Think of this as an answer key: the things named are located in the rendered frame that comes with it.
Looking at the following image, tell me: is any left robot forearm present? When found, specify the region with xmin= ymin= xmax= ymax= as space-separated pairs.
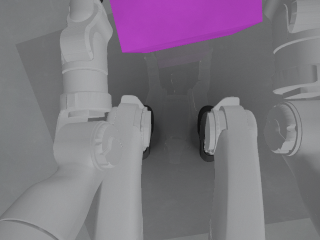
xmin=53 ymin=0 xmax=113 ymax=157

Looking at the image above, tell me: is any right robot forearm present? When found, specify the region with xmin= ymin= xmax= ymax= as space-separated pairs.
xmin=262 ymin=0 xmax=320 ymax=101

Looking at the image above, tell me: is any robot right shin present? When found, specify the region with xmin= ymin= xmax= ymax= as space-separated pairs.
xmin=204 ymin=97 xmax=258 ymax=155

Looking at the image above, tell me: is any right robot upper arm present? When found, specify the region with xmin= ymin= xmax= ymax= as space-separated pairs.
xmin=263 ymin=100 xmax=320 ymax=237

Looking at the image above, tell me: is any carton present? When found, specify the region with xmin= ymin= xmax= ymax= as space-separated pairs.
xmin=109 ymin=0 xmax=263 ymax=53

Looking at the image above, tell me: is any left robot upper arm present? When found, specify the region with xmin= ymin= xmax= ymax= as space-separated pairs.
xmin=0 ymin=120 xmax=123 ymax=240

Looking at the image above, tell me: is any robot left shin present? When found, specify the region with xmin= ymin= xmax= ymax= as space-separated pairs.
xmin=106 ymin=95 xmax=147 ymax=151

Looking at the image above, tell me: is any robot shin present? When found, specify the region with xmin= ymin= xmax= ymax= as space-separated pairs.
xmin=106 ymin=95 xmax=147 ymax=151
xmin=204 ymin=97 xmax=258 ymax=155

